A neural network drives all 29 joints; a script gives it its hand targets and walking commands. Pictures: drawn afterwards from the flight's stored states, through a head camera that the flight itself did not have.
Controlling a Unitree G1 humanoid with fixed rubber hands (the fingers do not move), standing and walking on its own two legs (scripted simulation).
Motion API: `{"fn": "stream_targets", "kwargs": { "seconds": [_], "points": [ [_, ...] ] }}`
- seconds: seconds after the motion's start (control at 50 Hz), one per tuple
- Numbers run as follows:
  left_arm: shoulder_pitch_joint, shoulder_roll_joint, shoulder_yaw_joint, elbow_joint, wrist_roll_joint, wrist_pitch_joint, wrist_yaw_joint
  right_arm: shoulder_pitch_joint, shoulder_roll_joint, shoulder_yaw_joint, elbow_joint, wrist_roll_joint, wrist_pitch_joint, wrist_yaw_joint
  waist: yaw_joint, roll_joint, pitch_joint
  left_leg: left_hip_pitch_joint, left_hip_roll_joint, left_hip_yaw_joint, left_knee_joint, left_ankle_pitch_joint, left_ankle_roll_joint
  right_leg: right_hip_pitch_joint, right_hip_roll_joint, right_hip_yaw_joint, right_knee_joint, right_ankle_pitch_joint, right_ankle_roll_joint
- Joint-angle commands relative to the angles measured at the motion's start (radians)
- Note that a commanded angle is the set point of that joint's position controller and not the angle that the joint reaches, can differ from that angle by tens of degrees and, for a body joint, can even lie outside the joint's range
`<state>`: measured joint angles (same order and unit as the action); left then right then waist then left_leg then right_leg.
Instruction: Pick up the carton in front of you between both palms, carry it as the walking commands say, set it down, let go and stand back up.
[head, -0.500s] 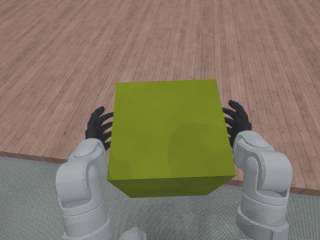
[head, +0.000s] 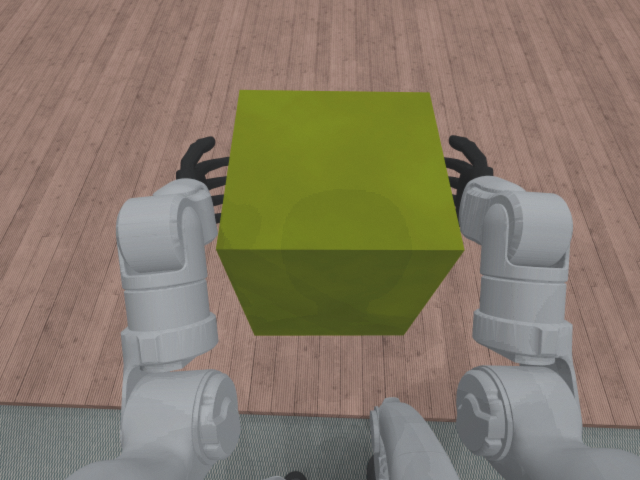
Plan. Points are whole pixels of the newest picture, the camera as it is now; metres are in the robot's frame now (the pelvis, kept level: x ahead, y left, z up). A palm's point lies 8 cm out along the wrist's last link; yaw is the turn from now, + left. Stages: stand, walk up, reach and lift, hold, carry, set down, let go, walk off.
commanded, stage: carry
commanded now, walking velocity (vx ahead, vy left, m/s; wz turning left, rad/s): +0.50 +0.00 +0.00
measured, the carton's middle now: (332, 228) +0.40 -0.02 +0.04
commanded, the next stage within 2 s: none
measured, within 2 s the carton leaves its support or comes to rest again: neither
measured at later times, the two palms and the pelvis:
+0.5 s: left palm out of the picture +0.74 +0.15 +0.22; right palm out of the picture +0.79 -0.15 +0.22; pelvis +0.38 -0.07 +0.09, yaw +3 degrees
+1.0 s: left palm out of the picture +1.10 +0.10 +0.24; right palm out of the picture +1.08 -0.20 +0.24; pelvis +0.72 -0.04 +0.10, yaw +0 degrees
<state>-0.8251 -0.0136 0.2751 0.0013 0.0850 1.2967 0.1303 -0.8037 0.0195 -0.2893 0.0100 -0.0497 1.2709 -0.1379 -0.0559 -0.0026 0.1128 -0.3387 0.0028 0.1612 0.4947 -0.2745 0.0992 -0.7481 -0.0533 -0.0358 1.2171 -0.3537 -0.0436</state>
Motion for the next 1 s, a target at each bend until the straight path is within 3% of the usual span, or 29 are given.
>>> {"fn": "stream_targets", "kwargs": {
  "seconds": [0.0,0.06,0.12,0.14,0.16,0.18,0.2,0.22,0.24,0.26,0.28,0.3,0.36,0.4,0.42,0.44,0.48,0.56,0.6,0.62,0.64,0.66,0.68,0.7,0.74,0.76,0.8,0.88,0.98],
  "points": [
    [-0.664,-1.057,-0.667,-0.089,-0.371,-0.055,-0.163,-0.775,1.078,0.691,-0.153,0.477,-0.019,0.25,-0.042,0.147,-0.68,0.74,0.265,-0.294,0.004,0.661,0.137,-0.269,0.002,-0.047,0.077,-0.02,-0.008],
    [-0.665,-1.017,-0.697,-0.135,-0.364,-0.059,-0.169,-0.753,1.039,0.725,-0.188,0.465,-0.026,0.248,-0.077,0.146,-0.643,0.877,0.3,-0.363,0.03,0.668,0.167,-0.526,-0.023,-0.037,0.274,-0.099,-0.029],
    [-0.634,-0.96,-0.694,-0.14,-0.344,-0.043,-0.176,-0.726,1.01,0.756,-0.203,0.466,-0.015,0.248,-0.073,0.086,-0.517,0.829,0.278,-0.333,-0.044,0.681,0.134,-0.599,-0.043,-0.043,0.224,-0.208,-0.042],
    [-0.628,-0.935,-0.687,-0.133,-0.342,-0.035,-0.179,-0.724,0.997,0.759,-0.197,0.468,-0.009,0.248,-0.036,0.04,-0.491,0.678,0.231,-0.235,-0.089,0.666,0.097,-0.392,-0.033,-0.079,-0.053,-0.124,-0.037],
    [-0.603,-0.918,-0.681,-0.12,-0.339,-0.027,-0.181,-0.717,0.991,0.76,-0.189,0.469,-0.003,0.25,-0.004,0.074,-0.472,0.51,0.167,-0.134,-0.111,0.809,0.059,-0.115,0.022,-0.162,-0.264,-0.007,-0.047],
    [-0.584,-0.911,-0.675,-0.105,-0.345,-0.019,-0.184,-0.703,0.983,0.763,-0.184,0.47,0.004,0.251,0.053,0.181,-0.528,0.37,0.184,-0.084,-0.022,1.234,0.044,0.194,0.15,-0.289,-0.276,-0.007,-0.072],
    [-0.575,-0.912,-0.681,-0.097,-0.351,-0.018,-0.19,-0.697,0.988,0.761,-0.186,0.466,0.008,0.253,0.173,0.201,-0.644,0.256,0.167,-0.036,0.207,1.358,0.004,0.532,0.182,-0.27,-0.37,0.146,-0.084],
    [-0.563,-0.918,-0.689,-0.113,-0.354,-0.026,-0.196,-0.744,0.98,0.757,-0.195,0.459,0.013,0.257,0.26,0.028,-0.794,0.045,0.078,-0.058,0.566,1.038,-0.054,0.812,0.073,0.097,-0.541,0.07,-0.142],
    [-0.615,-0.941,-0.709,-0.127,-0.382,-0.032,-0.204,-0.732,0.998,0.749,-0.199,0.447,0.016,0.261,0.203,-0.388,-0.889,-0.22,-0.145,-0.141,0.979,-0.078,-0.116,1.016,-0.25,0.694,-0.694,0.485,-0.322],
    [-0.575,-0.991,-0.722,-0.111,-0.437,-0.029,-0.213,-0.698,0.967,0.729,-0.173,0.421,0.016,0.256,0.175,-0.314,-0.949,-0.257,-0.139,-0.325,1.128,-0.115,-0.065,1.055,-0.218,0.744,-0.667,0.669,-0.348],
    [-0.634,-1.02,-0.752,-0.169,-0.471,-0.033,-0.222,-0.685,0.982,0.71,-0.172,0.399,0.009,0.248,0.182,-0.186,-0.868,-0.351,-0.104,-0.313,1.172,-0.105,-0.045,1.048,-0.206,0.611,-0.59,0.682,-0.314],
    [-0.694,-1.062,-0.777,-0.209,-0.5,-0.039,-0.229,-0.688,0.98,0.69,-0.187,0.371,0.004,0.239,0.184,-0.104,-0.788,-0.438,-0.066,-0.265,1.16,-0.137,-0.034,1.016,-0.212,0.559,-0.603,0.661,-0.271],
    [-0.764,-1.109,-0.809,-0.288,-0.564,-0.047,-0.235,-0.648,0.934,0.648,-0.218,0.311,0.001,0.211,0.176,-0.092,-0.697,-0.565,-0.006,-0.243,1.112,-0.167,-0.011,1.007,-0.184,0.453,-0.66,0.602,-0.213],
    [-0.772,-1.099,-0.816,-0.307,-0.578,-0.045,-0.235,-0.6,0.904,0.635,-0.207,0.27,-0.004,0.197,0.166,-0.025,-0.677,-0.637,0.027,-0.226,1.014,-0.158,-0.013,1.044,-0.191,0.405,-0.677,0.628,-0.203],
    [-0.773,-1.088,-0.818,-0.307,-0.582,-0.041,-0.237,-0.575,0.888,0.626,-0.19,0.251,-0.007,0.191,0.146,0.053,-0.669,-0.571,0.039,-0.206,0.849,-0.145,-0.028,0.979,-0.19,0.356,-0.707,0.654,-0.203],
    [-0.789,-1.076,-0.819,-0.308,-0.589,-0.037,-0.241,-0.575,0.87,0.623,-0.186,0.237,-0.009,0.186,0.147,0.059,-0.647,-0.501,0.019,-0.149,0.701,-0.116,-0.037,0.915,-0.168,0.286,-0.743,0.689,-0.195],
    [-0.803,-1.048,-0.802,-0.283,-0.592,-0.022,-0.249,-0.581,0.844,0.625,-0.162,0.221,-0.004,0.177,0.138,-0.02,-0.63,-0.427,-0.01,-0.094,0.504,0.052,-0.04,0.89,-0.132,0.185,-0.747,0.867,-0.177],
    [-0.723,-0.974,-0.725,-0.099,-0.544,0.017,-0.27,-0.616,0.802,0.633,-0.09,0.231,0.034,0.169,0.126,-0.142,-0.561,-0.171,-0.078,0.031,0.091,0.353,-0.013,0.816,-0.054,0.005,-0.751,0.946,-0.1],
    [-0.702,-0.947,-0.674,-0.019,-0.51,0.037,-0.27,-0.658,0.814,0.637,-0.054,0.265,0.061,0.179,0.083,-0.157,-0.566,-0.008,-0.09,0.029,-0.003,0.386,-0.002,0.805,-0.08,-0.01,-0.661,1.0,-0.068],
    [-0.711,-0.94,-0.651,0.015,-0.496,0.048,-0.268,-0.681,0.823,0.635,-0.031,0.288,0.073,0.187,0.032,-0.149,-0.597,0.133,-0.087,0.036,-0.072,0.4,-0.002,0.779,-0.071,-0.046,-0.547,0.977,-0.039],
    [-0.725,-0.928,-0.629,0.043,-0.479,0.056,-0.266,-0.717,0.833,0.629,-0.017,0.317,0.084,0.197,-0.007,-0.105,-0.613,0.283,-0.039,0.004,-0.09,0.393,-0.012,0.686,-0.05,-0.056,-0.415,0.826,-0.022],
    [-0.743,-0.908,-0.601,0.073,-0.458,0.067,-0.261,-0.753,0.848,0.621,0.006,0.35,0.096,0.208,-0.016,-0.018,-0.629,0.455,0.113,-0.182,0.002,0.454,-0.011,0.497,-0.025,-0.036,-0.251,0.458,-0.01],
    [-0.775,-0.922,-0.575,0.108,-0.45,0.082,-0.254,-0.811,0.823,0.591,0.048,0.36,0.102,0.216,0.01,0.22,-0.725,0.693,0.391,-0.607,0.047,0.63,0.174,0.203,0.108,0.012,0.039,-0.171,0.032],
    [-0.757,-0.879,-0.542,0.137,-0.427,0.092,-0.24,-0.793,0.872,0.587,0.105,0.395,0.111,0.222,-0.021,0.229,-0.731,0.681,0.388,-0.772,-0.07,0.33,0.252,0.057,0.138,0.07,0.191,-0.207,0.014],
    [-0.823,-0.909,-0.5,0.118,-0.406,0.094,-0.22,-0.905,0.979,0.594,0.064,0.475,0.113,0.242,-0.013,0.04,-0.625,0.513,0.314,-0.631,-0.123,0.236,0.183,0.024,0.066,0.081,0.141,-0.059,-0.01],
    [-0.826,-0.92,-0.471,0.115,-0.392,0.094,-0.211,-0.962,1.025,0.592,0.045,0.507,0.113,0.251,-0.005,0.012,-0.6,0.454,0.299,-0.567,-0.135,0.285,0.157,0.043,0.045,0.076,0.09,-0.024,-0.009],
    [-0.793,-0.944,-0.437,0.142,-0.358,0.091,-0.2,-1.005,1.096,0.58,0.053,0.54,0.108,0.263,0.005,0.022,-0.602,0.387,0.277,-0.491,-0.169,0.258,0.121,0.093,0.02,0.062,-0.001,0.012,0.001],
    [-0.689,-1.018,-0.411,0.239,-0.303,0.054,-0.2,-0.917,1.19,0.541,0.146,0.51,0.068,0.285,0.006,0.073,-0.585,0.444,0.277,-0.386,-0.209,0.385,0.108,0.044,-0.005,0.015,-0.214,0.057,0.034],
    [-0.661,-1.138,-0.509,0.208,-0.342,-0.018,-0.214,-0.828,1.218,0.556,0.128,0.458,-0.005,0.292,0.005,0.125,-0.539,0.514,0.214,-0.215,-0.205,0.562,0.054,0.079,0.01,-0.072,-0.515,0.217,0.044]
  ]
}}
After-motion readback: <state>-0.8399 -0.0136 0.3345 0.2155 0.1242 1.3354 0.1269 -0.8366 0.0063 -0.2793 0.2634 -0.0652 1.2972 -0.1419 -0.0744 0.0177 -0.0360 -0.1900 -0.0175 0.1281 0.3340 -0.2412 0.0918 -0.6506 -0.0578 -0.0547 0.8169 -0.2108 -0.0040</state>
